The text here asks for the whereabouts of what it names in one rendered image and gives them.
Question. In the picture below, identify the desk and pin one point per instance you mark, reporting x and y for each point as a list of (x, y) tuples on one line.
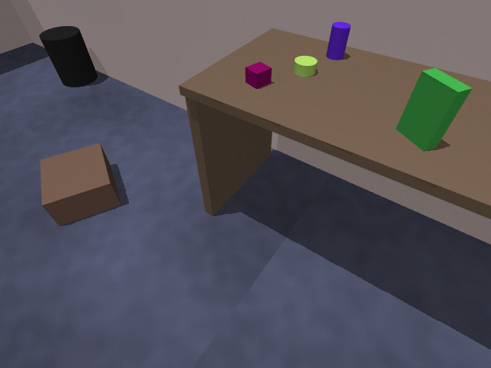
[(349, 109)]

